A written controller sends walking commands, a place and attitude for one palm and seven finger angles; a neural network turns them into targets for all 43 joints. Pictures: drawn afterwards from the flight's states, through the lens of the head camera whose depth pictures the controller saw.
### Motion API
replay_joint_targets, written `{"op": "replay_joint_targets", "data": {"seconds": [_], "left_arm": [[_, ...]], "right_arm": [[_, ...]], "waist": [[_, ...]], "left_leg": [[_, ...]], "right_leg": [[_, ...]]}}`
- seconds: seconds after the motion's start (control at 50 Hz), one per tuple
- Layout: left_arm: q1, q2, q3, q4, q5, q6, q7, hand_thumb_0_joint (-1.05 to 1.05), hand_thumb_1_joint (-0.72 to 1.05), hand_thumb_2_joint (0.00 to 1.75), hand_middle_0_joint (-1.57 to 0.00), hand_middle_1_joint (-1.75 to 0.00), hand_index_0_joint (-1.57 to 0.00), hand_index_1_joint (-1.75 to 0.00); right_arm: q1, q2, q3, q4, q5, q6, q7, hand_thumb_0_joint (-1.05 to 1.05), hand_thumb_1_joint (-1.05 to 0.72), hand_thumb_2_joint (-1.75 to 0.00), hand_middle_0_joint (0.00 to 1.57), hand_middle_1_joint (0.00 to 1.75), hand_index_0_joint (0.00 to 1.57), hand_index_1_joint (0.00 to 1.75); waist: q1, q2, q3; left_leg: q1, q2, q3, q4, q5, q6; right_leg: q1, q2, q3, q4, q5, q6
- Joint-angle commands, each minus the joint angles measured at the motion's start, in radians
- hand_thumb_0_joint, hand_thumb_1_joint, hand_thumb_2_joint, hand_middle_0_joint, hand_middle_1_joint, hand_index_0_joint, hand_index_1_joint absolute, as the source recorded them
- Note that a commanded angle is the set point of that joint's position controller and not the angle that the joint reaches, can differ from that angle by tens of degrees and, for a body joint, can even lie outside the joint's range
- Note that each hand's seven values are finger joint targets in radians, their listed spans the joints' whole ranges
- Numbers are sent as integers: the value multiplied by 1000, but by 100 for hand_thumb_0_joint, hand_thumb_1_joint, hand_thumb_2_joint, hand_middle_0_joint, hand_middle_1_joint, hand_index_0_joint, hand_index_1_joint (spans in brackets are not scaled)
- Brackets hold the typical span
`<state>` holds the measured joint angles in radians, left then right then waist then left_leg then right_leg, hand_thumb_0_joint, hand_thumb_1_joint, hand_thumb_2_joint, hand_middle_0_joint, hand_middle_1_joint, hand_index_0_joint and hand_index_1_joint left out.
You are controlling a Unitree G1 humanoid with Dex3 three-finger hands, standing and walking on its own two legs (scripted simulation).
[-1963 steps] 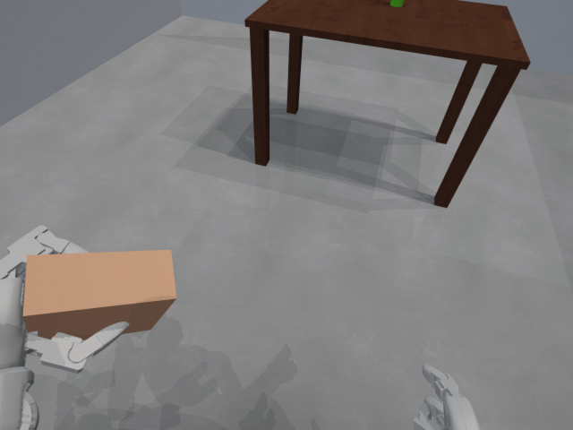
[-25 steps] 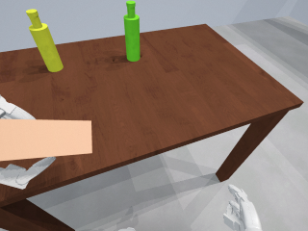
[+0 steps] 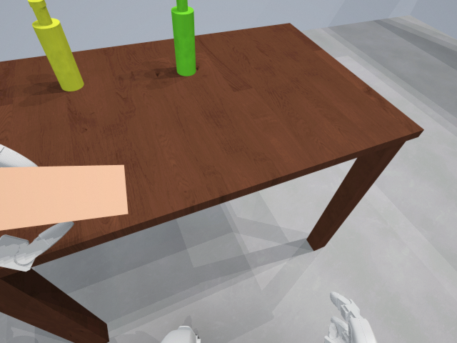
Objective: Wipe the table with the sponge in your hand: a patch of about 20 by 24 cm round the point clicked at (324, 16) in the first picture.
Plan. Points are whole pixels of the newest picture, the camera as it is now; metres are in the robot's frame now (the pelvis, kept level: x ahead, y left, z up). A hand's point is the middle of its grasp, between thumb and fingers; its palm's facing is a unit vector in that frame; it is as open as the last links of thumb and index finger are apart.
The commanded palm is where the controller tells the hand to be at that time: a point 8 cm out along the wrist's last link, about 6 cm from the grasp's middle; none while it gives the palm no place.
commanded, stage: step back with the hand held close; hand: left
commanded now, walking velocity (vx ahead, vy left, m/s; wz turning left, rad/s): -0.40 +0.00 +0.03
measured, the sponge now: (72, 197) +0.25 +0.21 +0.19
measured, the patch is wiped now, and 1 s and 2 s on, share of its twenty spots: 0.95 0.95 0.95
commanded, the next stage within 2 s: stop stepping back and stand still in 0.28 s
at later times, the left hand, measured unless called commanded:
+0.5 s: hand out of the picture +0.07 +0.21 +0.22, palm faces +0.45 -0.82 -0.36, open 9.8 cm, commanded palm +0.01 +0.26 +0.22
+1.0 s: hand out of the picture -0.05 +0.20 +0.23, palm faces +0.48 -0.79 -0.38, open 9.8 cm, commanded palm -0.11 +0.23 +0.22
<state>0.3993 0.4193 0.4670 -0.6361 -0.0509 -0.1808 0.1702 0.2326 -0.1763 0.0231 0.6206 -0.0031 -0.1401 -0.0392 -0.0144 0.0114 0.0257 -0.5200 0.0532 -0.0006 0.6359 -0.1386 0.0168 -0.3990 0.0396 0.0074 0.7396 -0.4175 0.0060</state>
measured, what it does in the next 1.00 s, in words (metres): walks backwards: right foot, then left foot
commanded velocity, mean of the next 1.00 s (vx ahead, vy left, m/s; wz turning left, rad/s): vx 0.04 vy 0.03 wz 0.01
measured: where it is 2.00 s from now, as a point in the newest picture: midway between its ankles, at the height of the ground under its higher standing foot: outside the picture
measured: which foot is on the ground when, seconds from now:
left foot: down 0.00-0.06, up 0.08-0.24, down 0.26-0.52, up 0.54-0.74, down 0.76-1.00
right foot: up 0.00-0.00, down 0.02-0.26, up 0.28-0.50, down 0.52-0.78, up 0.80-1.00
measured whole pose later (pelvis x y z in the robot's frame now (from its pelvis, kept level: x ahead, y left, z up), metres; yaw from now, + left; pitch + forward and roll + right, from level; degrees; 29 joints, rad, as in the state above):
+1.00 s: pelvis -0.26 -0.05 +0.00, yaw +2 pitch +0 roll +0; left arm 0.36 0.41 0.42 -0.48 -0.05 -0.16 0.11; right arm 0.33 -0.20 0.03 0.66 0.04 -0.14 -0.04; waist -0.03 0.01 -0.09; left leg -0.25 0.02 0.01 0.69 -0.44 0.01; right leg -0.39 0.00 -0.07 0.72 -0.34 -0.01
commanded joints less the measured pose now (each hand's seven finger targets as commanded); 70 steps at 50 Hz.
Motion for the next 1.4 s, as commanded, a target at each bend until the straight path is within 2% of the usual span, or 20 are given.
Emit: {"op": "replay_joint_targets", "data": {"seconds": [0.0,0.06,0.18,0.24,0.28,0.44,0.48,0.54,0.62,0.7,0.78,0.8,0.84,0.94,0.96,1.02,1.16,1.22,1.34,1.38], "left_arm": [[-38,139,43,-203,-8,-90,-16,0,10,130,-120,-160,-120,-160],[8,154,40,-200,-15,-76,-17,0,10,130,-120,-160,-120,-160],[6,185,100,-233,-27,-84,2,0,10,130,-120,-160,-120,-160],[-8,173,109,-269,-49,-106,10,0,10,130,-120,-160,-120,-160],[-79,203,123,-324,-30,-103,8,0,10,130,-120,-160,-120,-160],[-49,134,61,-226,-21,-39,-4,0,10,130,-120,-160,-120,-160],[-65,154,67,-163,-4,-25,-17,0,10,130,-120,-160,-120,-160],[-136,163,21,-114,-22,-5,-42,0,10,130,-120,-160,-120,-160],[-177,202,41,-153,-33,4,-68,0,10,130,-120,-160,-120,-160],[-65,224,109,-212,-27,-5,-36,0,10,130,-120,-160,-120,-160],[-178,270,111,-296,-5,-46,-10,0,10,130,-120,-160,-120,-160],[-182,236,93,-183,1,-47,-16,0,10,130,-120,-160,-120,-160],[-205,195,59,-52,-1,-64,-36,0,10,130,-120,-160,-120,-160],[-156,126,3,-7,-13,-28,-56,0,10,130,-120,-160,-120,-160],[-124,134,11,7,-11,-17,-56,0,10,130,-120,-160,-120,-160],[-157,162,36,-49,-24,-23,-54,0,10,130,-120,-160,-120,-160],[-36,180,47,-235,-20,-28,-11,0,10,130,-120,-160,-120,-160],[-73,177,55,-259,-13,-36,21,0,10,130,-120,-160,-120,-160],[-49,124,15,-41,-10,-1,6,0,10,130,-120,-160,-120,-160],[-44,131,2,-28,-2,2,-12,0,10,130,-120,-160,-120,-160]], "right_arm": [[-96,-158,-54,-158,11,-60,-7,0,-90,-90,20,30,20,30],[-126,-147,-80,-170,39,-42,-18,0,-90,-90,20,30,20,30],[-121,-124,-45,-191,26,0,-36,0,-90,-90,20,30,20,30],[-84,-166,-89,-182,30,-41,-32,0,-90,-90,20,30,20,30],[-57,-160,-85,-148,-1,-70,-15,0,-90,-90,20,30,20,30],[-103,-171,-65,-191,34,-61,3,0,-90,-90,20,30,20,30],[-103,-169,-62,-201,34,-35,-3,0,-90,-90,20,30,20,30],[-101,-174,-81,-172,57,-16,-4,0,-90,-90,20,30,20,30],[-168,-123,-40,-141,46,34,3,0,-90,-90,20,30,20,30],[-97,-133,-49,-153,51,-19,-11,0,-90,-90,20,30,20,30],[-113,-121,-46,-160,23,-81,-33,0,-90,-90,20,30,20,30],[-99,-120,-48,-119,27,-86,-20,0,-90,-90,20,30,20,30],[-64,-139,-55,-42,53,-89,-4,0,-90,-90,20,30,20,30],[-77,-186,-51,-135,46,-50,-15,0,-90,-90,20,30,20,30],[-83,-183,-54,-145,43,-44,-19,0,-90,-90,20,30,20,30],[-91,-170,-83,-135,50,-16,-14,0,-90,-90,20,30,20,30],[-129,-113,-34,-136,17,-12,-48,0,-90,-90,20,30,20,30],[-127,-171,-57,-170,11,-38,-63,0,-90,-90,20,30,20,30],[-125,-155,-37,-136,22,-46,-34,0,-90,-90,20,30,20,30],[-143,-158,-53,-163,16,-26,-31,0,-90,-90,20,30,20,30]], "waist": [[6,63,-194],[14,-296,-185],[-29,-79,-201],[-7,245,-192],[-29,265,-206],[-8,287,-115],[15,105,-111],[-18,-392,-109],[-43,-19,-55],[-7,-82,-250],[-29,433,-167],[-34,341,-5],[-8,21,57],[0,139,-49],[9,42,-62],[-3,-329,-147],[-19,-24,-147],[-9,386,-149],[17,122,-47],[17,-137,-43]], "left_leg": [[140,100,-163,2,-306,9],[99,-47,-61,679,-386,-65],[176,-19,0,-47,-224,-37],[445,315,-249,-264,509,107],[328,321,-323,-185,533,149],[29,172,-187,-200,-485,63],[-37,66,-56,42,-541,16],[16,-74,-108,949,-293,-47],[70,13,-68,730,-162,-11],[266,-27,30,-4,-282,60],[379,192,-163,-306,262,183],[222,266,-365,-353,130,217],[183,291,-322,-325,-46,229],[110,114,-107,-102,-379,122],[37,59,-59,26,-436,101],[-128,-50,-57,648,-361,16],[373,-11,77,-72,-273,48],[378,258,-369,-413,-475,180],[133,145,-137,-241,-327,90],[-34,1,6,89,-348,27]], "right_leg": [[129,-99,15,-395,265,-42],[-83,-428,263,-403,572,-236],[20,-286,127,-92,698,-91],[-270,-19,26,270,-95,13],[-247,-29,137,463,-148,23],[112,-19,-43,-24,38,4],[226,-33,-83,-257,145,-25],[-126,-367,385,-486,189,-196],[-316,-298,138,-392,41,-118],[-71,-249,166,-217,103,-90],[-265,-10,-36,488,-134,4],[-346,-56,64,578,-93,-7],[-355,-89,104,521,-35,-13],[150,-30,-126,-181,126,1],[249,-38,-101,-256,146,-11],[215,-401,580,-539,-160,-211],[-125,-253,158,-372,-285,-128],[-171,6,-101,229,-143,-5],[167,-37,-86,-227,59,1],[300,-166,158,-416,60,-75]]}}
